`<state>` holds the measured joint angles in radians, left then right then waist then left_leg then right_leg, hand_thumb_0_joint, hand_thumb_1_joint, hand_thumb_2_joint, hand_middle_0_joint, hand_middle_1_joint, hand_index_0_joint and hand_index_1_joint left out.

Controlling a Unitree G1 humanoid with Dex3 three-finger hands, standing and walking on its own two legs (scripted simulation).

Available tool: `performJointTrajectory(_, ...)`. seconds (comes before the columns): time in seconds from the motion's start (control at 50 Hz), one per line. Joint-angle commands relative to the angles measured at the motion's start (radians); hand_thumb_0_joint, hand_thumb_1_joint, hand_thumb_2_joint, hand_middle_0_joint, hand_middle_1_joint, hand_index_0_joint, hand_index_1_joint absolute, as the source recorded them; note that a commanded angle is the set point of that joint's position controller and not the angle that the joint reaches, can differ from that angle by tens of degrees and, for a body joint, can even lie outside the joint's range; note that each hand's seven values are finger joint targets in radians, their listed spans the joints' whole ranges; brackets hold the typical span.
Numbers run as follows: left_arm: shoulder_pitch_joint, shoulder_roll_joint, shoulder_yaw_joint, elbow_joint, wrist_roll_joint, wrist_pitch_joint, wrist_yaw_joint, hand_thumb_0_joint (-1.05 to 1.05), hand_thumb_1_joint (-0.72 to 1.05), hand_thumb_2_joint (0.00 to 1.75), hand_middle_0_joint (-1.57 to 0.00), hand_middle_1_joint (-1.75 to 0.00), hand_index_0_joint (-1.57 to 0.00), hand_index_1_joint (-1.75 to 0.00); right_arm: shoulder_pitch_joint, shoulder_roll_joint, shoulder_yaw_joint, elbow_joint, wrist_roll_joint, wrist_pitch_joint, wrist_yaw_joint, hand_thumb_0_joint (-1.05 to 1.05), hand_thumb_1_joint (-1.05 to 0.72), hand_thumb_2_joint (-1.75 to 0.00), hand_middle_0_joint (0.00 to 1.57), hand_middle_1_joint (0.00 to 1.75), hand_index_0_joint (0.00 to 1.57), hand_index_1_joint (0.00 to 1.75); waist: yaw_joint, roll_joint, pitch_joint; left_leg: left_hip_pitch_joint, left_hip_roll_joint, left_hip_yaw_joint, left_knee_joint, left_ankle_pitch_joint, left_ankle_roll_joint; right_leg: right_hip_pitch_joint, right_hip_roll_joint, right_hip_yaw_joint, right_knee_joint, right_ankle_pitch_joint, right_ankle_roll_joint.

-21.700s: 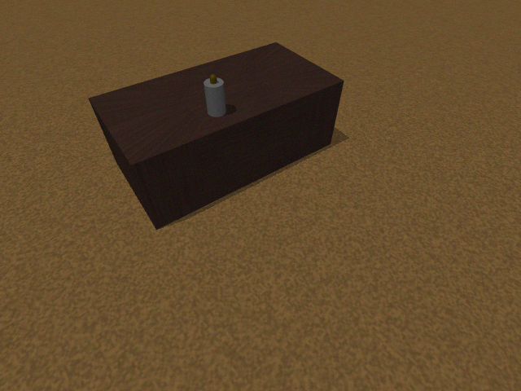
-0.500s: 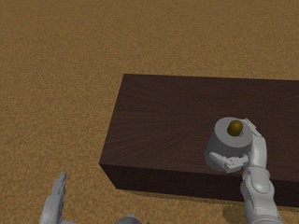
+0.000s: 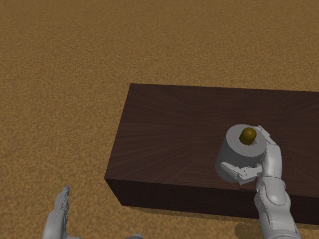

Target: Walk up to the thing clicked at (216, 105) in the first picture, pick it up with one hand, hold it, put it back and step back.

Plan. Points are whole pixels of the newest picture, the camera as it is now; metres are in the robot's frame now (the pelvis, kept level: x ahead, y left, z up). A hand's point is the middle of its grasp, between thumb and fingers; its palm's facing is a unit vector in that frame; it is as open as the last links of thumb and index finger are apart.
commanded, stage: hold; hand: right
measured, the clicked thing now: (239, 151) +0.34 -0.16 +0.04
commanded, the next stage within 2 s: crouch in 2.00 s
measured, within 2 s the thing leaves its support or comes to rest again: neither
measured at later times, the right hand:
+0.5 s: hand (241, 155) +0.33 -0.17 +0.03, palm faces +0.18 +0.98 -0.03, open 11.4 cm
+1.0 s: hand (240, 156) +0.33 -0.17 +0.03, palm faces +0.17 +0.98 -0.02, open 11.4 cm
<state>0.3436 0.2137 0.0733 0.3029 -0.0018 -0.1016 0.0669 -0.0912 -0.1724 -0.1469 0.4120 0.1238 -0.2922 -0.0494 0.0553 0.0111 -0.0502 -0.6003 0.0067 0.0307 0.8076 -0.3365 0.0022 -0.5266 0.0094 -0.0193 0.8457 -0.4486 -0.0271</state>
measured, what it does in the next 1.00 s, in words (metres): stands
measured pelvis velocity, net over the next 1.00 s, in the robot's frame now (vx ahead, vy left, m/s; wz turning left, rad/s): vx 0.00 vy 0.01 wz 0.00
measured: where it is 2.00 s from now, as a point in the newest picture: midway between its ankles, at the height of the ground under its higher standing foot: outside the picture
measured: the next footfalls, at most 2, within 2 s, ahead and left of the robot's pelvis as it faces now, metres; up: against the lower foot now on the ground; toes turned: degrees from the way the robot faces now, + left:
none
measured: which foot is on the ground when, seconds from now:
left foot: down 0.00-1.00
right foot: down 0.00-1.00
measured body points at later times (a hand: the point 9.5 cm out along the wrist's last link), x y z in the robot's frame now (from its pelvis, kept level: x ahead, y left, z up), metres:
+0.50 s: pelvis +0.00 +0.01 +0.00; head +0.05 +0.00 +0.45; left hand +0.17 +0.26 -0.04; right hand +0.31 -0.22 +0.03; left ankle +0.04 +0.12 -0.70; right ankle -0.01 -0.10 -0.70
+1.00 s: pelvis +0.00 +0.01 +0.00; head +0.05 +0.00 +0.45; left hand +0.16 +0.26 -0.04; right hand +0.31 -0.22 +0.03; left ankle +0.04 +0.12 -0.70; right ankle -0.01 -0.10 -0.70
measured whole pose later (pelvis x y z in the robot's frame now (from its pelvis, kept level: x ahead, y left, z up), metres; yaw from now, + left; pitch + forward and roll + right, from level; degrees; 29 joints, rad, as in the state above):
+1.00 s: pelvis +0.00 +0.01 +0.00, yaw +0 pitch +8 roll +0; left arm 0.34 0.21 0.06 0.32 0.00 -0.13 0.07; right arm -0.08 -0.17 -0.16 0.43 0.13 -0.31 -0.03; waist 0.06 0.02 -0.05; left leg -0.59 0.00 0.03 0.79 -0.33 0.01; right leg -0.51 0.01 -0.02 0.82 -0.44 -0.02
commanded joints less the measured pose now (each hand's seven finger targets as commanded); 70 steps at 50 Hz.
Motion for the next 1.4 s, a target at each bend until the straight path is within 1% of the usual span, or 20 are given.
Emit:
performJointTrajectory(0.0, -0.044, 0.169, 0.091, -0.183, -0.002, -0.058, 0.012, 0.0, -0.55, 0.05, -0.05, -0.06, -0.05, -0.05, -0.395, -0.158, -0.077, -0.391, 0.034, -0.145, 0.002, 0.0, -0.05, -1.3, 1.2, 1.41, 1.26, 1.41, -0.01, -0.074, -0.364, 0.214, -0.008, -0.011, -0.084, 0.247, 0.005, 0.144, -0.012, 0.05, -0.149, 0.33, 0.025)
performJointTrajectory(0.04, 0.017, 0.127, 0.069, -0.109, -0.005, -0.045, 0.005, 0.0, -0.55, 0.05, -0.05, -0.06, -0.05, -0.06, -0.318, -0.12, -0.051, -0.316, 0.036, -0.138, 0.005, 0.0, -0.07, -1.3, 1.21, 1.41, 1.27, 1.41, -0.008, -0.062, -0.272, 0.186, -0.009, -0.01, -0.089, 0.224, 0.007, 0.089, -0.008, 0.048, -0.154, 0.306, 0.024)
performJointTrajectory(0.08, -0.073, 0.108, 0.036, -0.186, -0.004, -0.063, 0.002, 0.0, -0.56, 0.06, -0.05, -0.05, -0.04, -0.06, -0.437, -0.146, -0.067, -0.413, 0.041, -0.16, 0.007, 0.0, -0.06, -1.3, 1.21, 1.41, 1.27, 1.41, -0.007, -0.072, -0.37, 0.222, -0.004, -0.019, -0.084, 0.258, 0.01, 0.108, -0.007, 0.044, -0.143, 0.315, 0.021)
performJointTrajectory(0.16, -0.035, 0.16, 0.085, -0.158, -0.001, -0.062, 0.012, 0.0, -0.55, 0.05, -0.05, -0.06, -0.05, -0.06, -0.367, -0.141, -0.066, -0.335, 0.033, -0.153, 0.006, 0.0, -0.05, -1.3, 1.2, 1.4, 1.26, 1.4, 0.011, -0.035, -0.327, 0.188, -0.012, -0.014, -0.089, 0.233, 0.003, 0.125, -0.016, 0.054, -0.146, 0.317, 0.021)
performJointTrajectory(0.2, -0.032, 0.132, 0.054, -0.187, -0.003, -0.066, 0.008, 0.0, -0.56, 0.06, -0.05, -0.05, -0.05, -0.06, -0.441, -0.167, -0.076, -0.466, 0.041, -0.169, 0.006, 0.0, -0.07, -1.31, 1.21, 1.42, 1.28, 1.42, -0.003, -0.083, -0.399, 0.223, -0.007, -0.019, -0.084, 0.265, 0.008, 0.155, -0.011, 0.048, -0.144, 0.351, 0.025)
performJointTrajectory(0.34, -0.066, 0.112, 0.04, -0.141, -0.003, -0.074, 0.01, 0.0, -0.55, 0.06, -0.05, -0.06, -0.05, -0.06, -0.432, -0.151, -0.068, -0.442, 0.048, -0.165, 0.014, 0.0, -0.08, -1.33, 1.23, 1.43, 1.29, 1.43, 0.0, -0.08, -0.356, 0.199, -0.007, -0.021, -0.082, 0.263, 0.009, 0.128, -0.01, 0.047, -0.139, 0.343, 0.022)
performJointTrajectory(0.44, -0.046, 0.159, 0.077, -0.17, -0.002, -0.074, 0.017, 0.0, -0.56, 0.06, -0.05, -0.06, -0.05, -0.06, -0.411, -0.176, -0.087, -0.435, 0.043, -0.162, 0.012, 0.0, -0.09, -1.32, 1.23, 1.43, 1.29, 1.43, -0.001, -0.074, -0.41, 0.233, -0.003, -0.025, -0.089, 0.288, 0.006, 0.168, -0.006, 0.042, -0.134, 0.356, 0.02)
performJointTrajectory(0.6, -0.03, 0.1, 0.033, -0.115, -0.006, -0.067, 0.004, 0.0, -0.55, 0.06, -0.05, -0.06, -0.05, -0.06, -0.391, -0.132, -0.069, -0.324, 0.048, -0.154, 0.02, 0.0, -0.08, -1.33, 1.23, 1.43, 1.29, 1.43, 0.001, -0.05, -0.294, 0.208, 0.0, -0.026, -0.093, 0.267, 0.007, 0.086, -0.002, 0.037, -0.14, 0.31, 0.017)
performJointTrajectory(0.62, -0.06, 0.17, 0.091, -0.158, -0.005, -0.076, 0.012, 0.0, -0.55, 0.05, -0.05, -0.06, -0.05, -0.06, -0.375, -0.152, -0.091, -0.292, 0.046, -0.151, 0.021, 0.0, -0.07, -1.32, 1.23, 1.43, 1.29, 1.43, 0.012, -0.019, -0.34, 0.221, -0.002, -0.024, -0.091, 0.283, 0.005, 0.098, -0.006, 0.04, -0.14, 0.315, 0.015)
performJointTrajectory(0.64, -0.082, 0.14, 0.058, -0.211, -0.003, -0.078, 0.008, 0.0, -0.56, 0.06, -0.05, -0.05, -0.05, -0.06, -0.469, -0.163, -0.076, -0.444, 0.047, -0.164, 0.022, 0.0, -0.07, -1.31, 1.22, 1.42, 1.28, 1.42, 0.0, -0.062, -0.4, 0.258, 0.003, -0.03, -0.095, 0.29, 0.005, 0.123, -0.001, 0.033, -0.14, 0.307, 0.015)
performJointTrajectory(0.68, -0.03, 0.162, 0.086, -0.167, -0.007, -0.068, 0.013, 0.0, -0.55, 0.05, -0.05, -0.06, -0.05, -0.05, -0.397, -0.188, -0.097, -0.397, 0.041, -0.151, 0.015, 0.0, -0.08, -1.32, 1.23, 1.43, 1.29, 1.43, -0.01, -0.062, -0.344, 0.252, 0.0, -0.028, -0.106, 0.265, 0.004, 0.125, 0.001, 0.032, -0.154, 0.289, 0.015)
performJointTrajectory(0.8, -0.08, 0.144, 0.068, -0.203, -0.007, -0.077, 0.012, 0.0, -0.55, 0.05, -0.05, -0.06, -0.05, -0.05, -0.41, -0.15, -0.069, -0.377, 0.044, -0.161, 0.021, 0.0, -0.07, -1.32, 1.23, 1.43, 1.29, 1.43, 0.007, -0.045, -0.356, 0.225, -0.008, -0.02, -0.102, 0.26, 0.005, 0.14, -0.009, 0.042, -0.152, 0.317, 0.018)
performJointTrajectory(0.82, -0.03, 0.081, 0.013, -0.137, -0.007, -0.072, 0.007, 0.0, -0.56, 0.05, -0.05, -0.06, -0.05, -0.06, -0.393, -0.135, -0.067, -0.362, 0.045, -0.162, 0.019, 0.0, -0.07, -1.32, 1.22, 1.42, 1.28, 1.42, -0.01, -0.044, -0.313, 0.227, -0.005, -0.023, -0.096, 0.271, 0.006, 0.105, -0.004, 0.038, -0.147, 0.316, 0.018)
performJointTrajectory(0.9, -0.055, 0.158, 0.079, -0.157, -0.001, -0.08, 0.013, 0.0, -0.56, 0.06, -0.05, -0.05, -0.05, -0.06, -0.406, -0.152, -0.075, -0.403, 0.049, -0.17, 0.024, 0.0, -0.05, -1.33, 1.22, 1.43, 1.29, 1.43, 0.0, -0.063, -0.375, 0.233, -0.004, -0.026, -0.085, 0.291, 0.009, 0.12, -0.004, 0.038, -0.144, 0.33, 0.019)
performJointTrajectory(1.0, -0.056, 0.113, 0.042, -0.161, 0.0, -0.082, 0.005, 0.0, -0.56, 0.05, -0.05, -0.06, -0.05, -0.06, -0.44, -0.122, -0.038, -0.426, 0.041, -0.182, 0.022, 0.0, -0.09, -1.35, 1.24, 1.46, 1.31, 1.46, 0.009, -0.104, -0.374, 0.181, -0.009, -0.019, -0.072, 0.276, 0.011, 0.157, -0.015, 0.048, -0.135, 0.399, 0.031)
performJointTrajectory(1.08, 0.0, 0.147, 0.07, -0.143, 0.001, -0.072, 0.008, 0.0, -0.56, 0.06, -0.05, -0.06, -0.05, -0.06, -0.363, -0.155, -0.082, -0.357, 0.038, -0.168, 0.015, 0.0, -0.09, -1.36, 1.25, 1.46, 1.31, 1.46, 0.005, -0.051, -0.376, 0.213, -0.01, -0.017, -0.067, 0.312, 0.009, 0.143, -0.014, 0.052, -0.129, 0.436, 0.029)
performJointTrajectory(1.12, -0.047, 0.125, 0.05, -0.197, -0.003, -0.076, 0.008, 0.0, -0.56, 0.05, -0.05, -0.06, -0.05, -0.06, -0.469, -0.175, -0.089, -0.477, 0.046, -0.181, 0.008, 0.0, -0.1, -1.35, 1.25, 1.46, 1.31, 1.46, 0.002, -0.076, -0.411, 0.235, -0.006, -0.024, -0.081, 0.303, 0.009, 0.159, -0.007, 0.042, -0.132, 0.388, 0.022)
performJointTrajectory(1.18, -0.019, 0.137, 0.072, -0.111, -0.005, -0.07, 0.012, 0.0, -0.55, 0.06, -0.05, -0.06, -0.05, -0.06, -0.38, -0.168, -0.092, -0.358, 0.046, -0.158, 0.005, 0.0, -0.11, -1.33, 1.24, 1.43, 1.3, 1.43, 0.001, -0.056, -0.295, 0.202, -0.006, -0.021, -0.099, 0.22, 0.005, 0.099, -0.006, 0.043, -0.157, 0.271, 0.017)
performJointTrajectory(1.28, -0.04, 0.095, 0.021, -0.139, -0.005, -0.079, 0.013, 0.0, -0.55, 0.05, -0.05, -0.06, -0.05, -0.05, -0.419, -0.107, -0.018, -0.358, 0.036, -0.151, 0.012, 0.0, -0.09, -1.33, 1.23, 1.43, 1.29, 1.43, 0.015, -0.067, -0.28, 0.167, -0.01, -0.015, -0.103, 0.192, 0.005, 0.116, -0.013, 0.048, -0.168, 0.254, 0.02)
performJointTrajectory(1.38, -0.062, 0.176, 0.082, -0.216, -0.002, -0.085, 0.016, 0.0, -0.55, 0.05, -0.05, -0.05, -0.05, -0.05, -0.373, -0.127, -0.056, -0.308, 0.037, -0.145, 0.017, 0.0, -0.05, -1.32, 1.22, 1.43, 1.28, 1.43, 0.009, -0.008, -0.368, 0.238, -0.007, -0.014, -0.105, 0.24, -0.001, 0.119, -0.007, 0.041, -0.157, 0.265, 0.012)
